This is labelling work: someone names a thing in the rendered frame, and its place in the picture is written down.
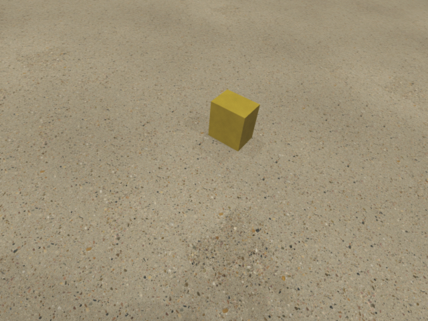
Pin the carton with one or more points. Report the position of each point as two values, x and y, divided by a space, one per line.
232 119

